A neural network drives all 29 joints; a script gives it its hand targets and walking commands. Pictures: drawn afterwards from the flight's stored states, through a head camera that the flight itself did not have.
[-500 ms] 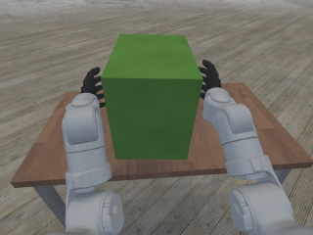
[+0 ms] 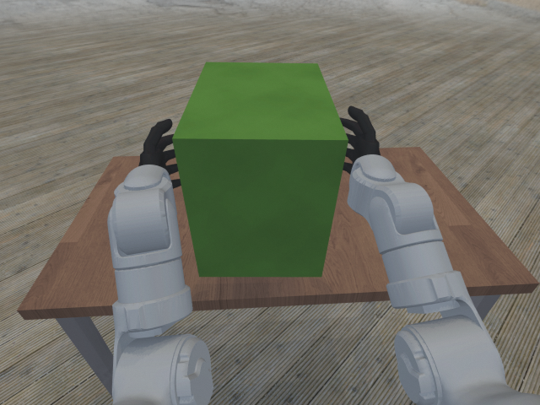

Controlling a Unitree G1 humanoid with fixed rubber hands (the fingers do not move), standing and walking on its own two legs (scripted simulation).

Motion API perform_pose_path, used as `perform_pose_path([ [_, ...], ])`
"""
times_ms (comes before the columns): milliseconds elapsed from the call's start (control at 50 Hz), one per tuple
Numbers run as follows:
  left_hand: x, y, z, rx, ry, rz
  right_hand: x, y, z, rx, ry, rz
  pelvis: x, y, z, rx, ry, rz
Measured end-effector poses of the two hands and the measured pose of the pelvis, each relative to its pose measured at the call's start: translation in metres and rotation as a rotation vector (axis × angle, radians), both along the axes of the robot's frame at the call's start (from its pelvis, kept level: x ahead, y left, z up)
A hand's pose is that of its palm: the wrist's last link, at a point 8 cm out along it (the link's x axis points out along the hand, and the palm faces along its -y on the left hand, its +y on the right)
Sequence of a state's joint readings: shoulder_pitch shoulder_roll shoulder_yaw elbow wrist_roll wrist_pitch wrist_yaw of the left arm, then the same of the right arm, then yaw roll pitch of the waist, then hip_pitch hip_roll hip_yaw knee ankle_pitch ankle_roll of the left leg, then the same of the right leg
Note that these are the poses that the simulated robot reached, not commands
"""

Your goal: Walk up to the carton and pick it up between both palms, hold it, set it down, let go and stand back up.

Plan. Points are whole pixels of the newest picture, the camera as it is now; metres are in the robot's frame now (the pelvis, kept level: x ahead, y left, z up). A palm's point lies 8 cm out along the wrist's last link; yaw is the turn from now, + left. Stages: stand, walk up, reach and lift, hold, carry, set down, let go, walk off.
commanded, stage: hold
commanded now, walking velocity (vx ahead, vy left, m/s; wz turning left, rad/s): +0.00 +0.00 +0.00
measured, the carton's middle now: (261, 164) +0.43 +0.02 +0.20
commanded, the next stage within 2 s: set down in 1.30 s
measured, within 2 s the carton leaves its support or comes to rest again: neither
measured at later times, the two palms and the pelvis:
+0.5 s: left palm (158, 171) +0.35 +0.15 +0.25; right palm (364, 159) +0.37 -0.13 +0.25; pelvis +0.00 +0.01 +0.00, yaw +0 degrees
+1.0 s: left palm (166, 171) +0.34 +0.14 +0.25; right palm (372, 165) +0.36 -0.14 +0.24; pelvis +0.00 +0.00 +0.00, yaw +0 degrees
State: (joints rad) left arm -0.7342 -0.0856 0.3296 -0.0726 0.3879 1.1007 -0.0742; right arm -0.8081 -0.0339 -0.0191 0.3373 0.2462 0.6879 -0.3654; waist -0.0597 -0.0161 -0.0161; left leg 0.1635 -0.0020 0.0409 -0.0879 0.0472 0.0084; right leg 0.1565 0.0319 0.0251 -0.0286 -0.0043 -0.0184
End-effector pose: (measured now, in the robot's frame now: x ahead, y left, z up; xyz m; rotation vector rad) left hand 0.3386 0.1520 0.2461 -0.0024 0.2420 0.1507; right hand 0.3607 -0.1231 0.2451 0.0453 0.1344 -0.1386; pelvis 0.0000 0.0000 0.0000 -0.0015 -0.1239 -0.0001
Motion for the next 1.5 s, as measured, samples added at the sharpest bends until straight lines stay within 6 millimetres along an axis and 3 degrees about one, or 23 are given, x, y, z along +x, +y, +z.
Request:
perform_pose_path([
  [420,0.007,0.0,0.002,0.011,0.001,-0.006,0.006,0.0,0.0,0.007,0.001,-0.002,0.001,0.007,0.0,-0.001,0.014,-0.005],
  [1100,0.004,-0.011,-0.001,0.007,0.015,-0.017,0.0,-0.012,-0.007,0.009,0.014,-0.01,0.0,-0.004,0.0,0.001,-0.011,-0.002],
  [1200,-0.002,-0.012,0.025,0.028,-0.146,-0.032,-0.007,-0.013,0.028,0.025,-0.135,-0.025,-0.003,-0.008,-0.001,0.001,-0.019,0.054],
  [1280,0.006,-0.014,0.037,0.003,-0.155,-0.064,-0.005,-0.016,0.049,0.008,-0.14,-0.041,-0.001,-0.01,-0.003,0.001,-0.022,0.055],
  [1500,0.011,-0.008,0.023,0.041,-0.167,-0.056,0.007,-0.008,0.053,0.026,-0.147,-0.018,-0.001,-0.007,-0.003,0.0,-0.017,0.074],
])
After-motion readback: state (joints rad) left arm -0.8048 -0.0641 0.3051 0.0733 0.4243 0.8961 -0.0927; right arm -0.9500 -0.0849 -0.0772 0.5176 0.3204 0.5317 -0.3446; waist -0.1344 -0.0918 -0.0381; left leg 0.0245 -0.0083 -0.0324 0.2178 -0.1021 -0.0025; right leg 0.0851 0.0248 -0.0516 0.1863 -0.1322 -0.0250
